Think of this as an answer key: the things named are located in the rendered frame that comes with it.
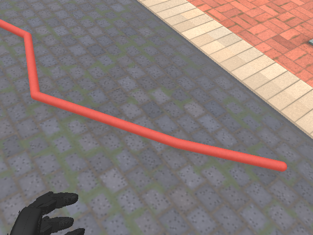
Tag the robot left hand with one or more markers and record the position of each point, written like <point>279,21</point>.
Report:
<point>30,221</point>

